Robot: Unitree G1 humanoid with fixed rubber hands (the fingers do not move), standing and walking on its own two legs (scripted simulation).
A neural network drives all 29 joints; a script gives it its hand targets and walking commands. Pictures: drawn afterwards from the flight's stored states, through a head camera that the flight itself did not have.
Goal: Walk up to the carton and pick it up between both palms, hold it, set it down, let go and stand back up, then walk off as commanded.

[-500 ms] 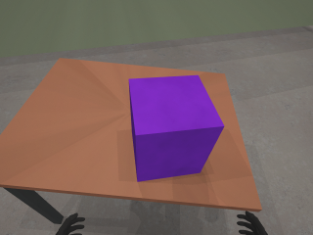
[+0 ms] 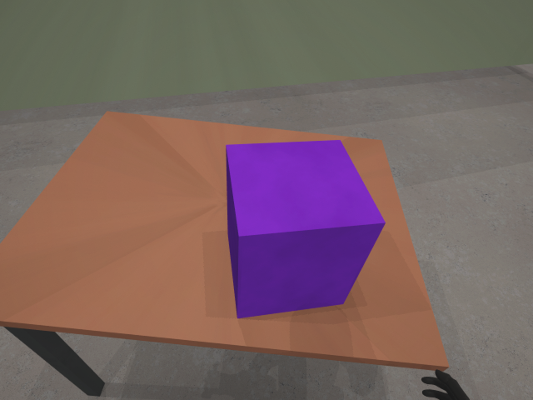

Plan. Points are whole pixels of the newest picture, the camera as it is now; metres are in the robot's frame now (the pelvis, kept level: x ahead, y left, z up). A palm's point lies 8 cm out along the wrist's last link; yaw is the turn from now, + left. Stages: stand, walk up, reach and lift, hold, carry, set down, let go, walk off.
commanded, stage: stand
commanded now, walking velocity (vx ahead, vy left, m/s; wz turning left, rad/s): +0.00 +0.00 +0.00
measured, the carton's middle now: (288, 229) +0.42 +0.02 +0.01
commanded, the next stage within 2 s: walk off in 0.10 s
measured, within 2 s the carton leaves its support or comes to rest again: neither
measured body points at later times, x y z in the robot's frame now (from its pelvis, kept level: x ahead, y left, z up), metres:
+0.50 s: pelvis -0.02 +0.01 -0.01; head -0.01 +0.05 +0.44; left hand +0.03 +0.31 -0.15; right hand +0.13 -0.28 -0.08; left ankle -0.04 +0.13 -0.73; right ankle -0.01 -0.10 -0.74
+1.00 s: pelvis -0.10 +0.00 -0.03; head -0.04 +0.02 +0.41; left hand -0.05 +0.32 -0.16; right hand +0.05 -0.30 -0.12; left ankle -0.09 +0.13 -0.70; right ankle -0.12 -0.10 -0.74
